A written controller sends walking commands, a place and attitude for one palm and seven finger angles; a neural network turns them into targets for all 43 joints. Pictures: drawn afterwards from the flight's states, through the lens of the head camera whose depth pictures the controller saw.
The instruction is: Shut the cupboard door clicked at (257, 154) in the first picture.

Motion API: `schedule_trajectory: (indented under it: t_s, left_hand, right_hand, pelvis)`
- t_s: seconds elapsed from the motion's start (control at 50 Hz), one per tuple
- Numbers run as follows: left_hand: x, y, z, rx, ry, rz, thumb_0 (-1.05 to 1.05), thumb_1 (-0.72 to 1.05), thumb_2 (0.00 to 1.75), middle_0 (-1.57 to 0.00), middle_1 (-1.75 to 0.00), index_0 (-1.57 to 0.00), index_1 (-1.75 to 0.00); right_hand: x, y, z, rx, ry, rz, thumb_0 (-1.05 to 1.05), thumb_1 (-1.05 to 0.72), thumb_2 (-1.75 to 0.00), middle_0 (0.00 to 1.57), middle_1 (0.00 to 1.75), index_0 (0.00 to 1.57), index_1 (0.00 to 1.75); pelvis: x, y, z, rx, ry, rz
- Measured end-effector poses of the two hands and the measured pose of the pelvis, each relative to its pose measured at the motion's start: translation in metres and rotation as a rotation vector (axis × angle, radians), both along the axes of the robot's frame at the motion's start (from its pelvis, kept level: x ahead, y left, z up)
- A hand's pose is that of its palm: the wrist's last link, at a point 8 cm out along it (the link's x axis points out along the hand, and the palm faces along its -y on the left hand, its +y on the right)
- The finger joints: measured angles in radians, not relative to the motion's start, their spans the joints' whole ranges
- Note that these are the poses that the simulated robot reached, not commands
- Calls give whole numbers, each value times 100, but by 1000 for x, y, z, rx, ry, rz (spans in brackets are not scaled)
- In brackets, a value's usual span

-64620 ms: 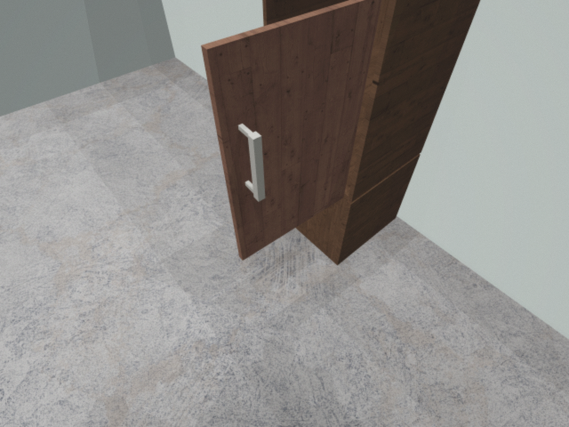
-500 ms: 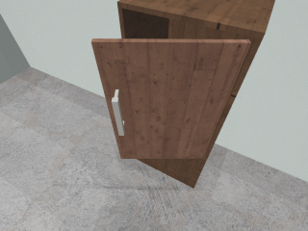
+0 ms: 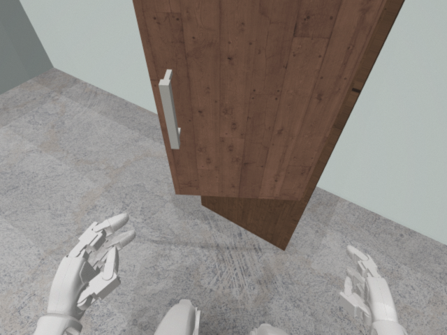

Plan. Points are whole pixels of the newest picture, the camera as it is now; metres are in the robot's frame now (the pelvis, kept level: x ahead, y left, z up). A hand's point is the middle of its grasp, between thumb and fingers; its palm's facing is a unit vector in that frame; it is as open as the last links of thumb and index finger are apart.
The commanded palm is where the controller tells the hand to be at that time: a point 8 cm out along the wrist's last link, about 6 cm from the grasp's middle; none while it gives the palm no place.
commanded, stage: raise the hand and make a fist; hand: left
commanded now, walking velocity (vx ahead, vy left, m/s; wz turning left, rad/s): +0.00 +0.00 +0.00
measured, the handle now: (172, 111) +0.52 +0.15 +0.11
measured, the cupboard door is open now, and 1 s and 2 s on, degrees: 29 29 29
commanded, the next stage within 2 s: bring the fist close to the handle in 1.54 s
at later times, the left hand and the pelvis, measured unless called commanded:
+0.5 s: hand (95, 248) +0.23 +0.22 +0.07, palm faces +0.05 -1.00 -0.04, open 4.0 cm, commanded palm +0.20 +0.27 +0.07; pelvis +0.02 +0.03 +0.01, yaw +0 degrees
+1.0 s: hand (82, 243) +0.23 +0.23 +0.10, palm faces +0.03 -1.00 -0.05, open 3.1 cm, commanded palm +0.21 +0.28 +0.10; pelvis +0.02 +0.04 +0.03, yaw +1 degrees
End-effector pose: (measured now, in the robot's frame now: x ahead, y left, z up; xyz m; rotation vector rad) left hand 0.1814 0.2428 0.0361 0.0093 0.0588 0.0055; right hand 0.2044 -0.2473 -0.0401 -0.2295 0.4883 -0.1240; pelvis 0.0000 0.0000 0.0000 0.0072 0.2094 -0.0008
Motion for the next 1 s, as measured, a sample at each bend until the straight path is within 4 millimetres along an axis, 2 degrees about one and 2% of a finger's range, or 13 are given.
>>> schedule_trajectory:
  t_s: [0.06, 0.12, 0.2, 0.3, 0.36, 0.44, 0.6, 0.78, 0.88, 1.0]
  left_hand:
    - [-21, 9, -7, 9, 57, 78, 2, 90, 90, -43, -55, -43, -55]
    - [-25, 16, 6, 45, -4, 118, 2, 90, 90, -49, -61, -49, -61]
    - [-4, 15, 23, 55, -86, 60, 2, 90, 90, -56, -69, -56, -69]
    - [26, 12, 21, 19, 4, -22, 2, 90, 90, -65, -79, -65, -79]
    - [32, 17, 24, 14, 47, 0, 2, 90, 90, -70, -85, -70, -85]
    - [31, 27, 33, 28, 19, 41, 2, 90, 90, -77, -93, -78, -92]
    - [26, 32, 37, 24, -21, 23, 2, 90, 90, -92, -109, -92, -108]
    - [25, 38, 52, 28, -48, 31, 2, 90, 90, -109, -127, -109, -126]
    - [24, 39, 59, 32, -45, 27, 2, 90, 90, -118, -137, -118, -136]
    - [26, 40, 64, 38, -41, 24, 2, 90, 90, -125, -145, -126, -145]
  right_hand:
    - [7, 8, -2, -6, -18, 22, 1, -91, -90, 20, 30, 20, 30]
    - [7, 19, -9, -12, 0, 53, 1, -91, -90, 20, 30, 20, 30]
    - [-2, 32, -22, 0, 65, 67, 1, -90, -90, 20, 30, 20, 30]
    - [-22, 40, -31, 39, 163, 1, 1, -90, -90, 21, 30, 21, 30]
    - [-31, 42, -28, 48, 201, -42, 1, -90, -90, 21, 30, 21, 30]
    - [-36, 41, -24, 30, 226, -57, 1, -90, -90, 21, 30, 21, 30]
    - [-20, 45, -16, -18, 200, -22, 1, -90, -90, 20, 30, 20, 30]
    - [0, 68, 7, -2, 121, 32, 1, -90, -90, 20, 30, 20, 30]
    - [0, 77, 15, 13, 105, 59, 1, -90, -90, 20, 30, 21, 30]
    - [-11, 75, 15, 16, 123, 63, 1, -90, -90, 21, 30, 21, 30]
  pelvis:
    - [0, -1, -5, -17, 1, 12]
    - [1, -1, -6, -35, 8, 24]
    - [4, 2, -5, -54, 24, 34]
    - [12, 10, 3, -53, 38, 21]
    - [18, 16, 10, -48, 39, 10]
    - [24, 24, 15, -46, 41, 4]
    - [23, 36, 13, -59, 38, 12]
    - [20, 42, 21, -69, 3, 21]
    - [18, 42, 26, -71, -17, 25]
    - [16, 40, 30, -69, -34, 28]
